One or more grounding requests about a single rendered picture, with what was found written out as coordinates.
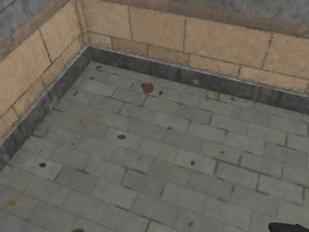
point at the robot right hand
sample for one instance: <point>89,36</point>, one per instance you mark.
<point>286,227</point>

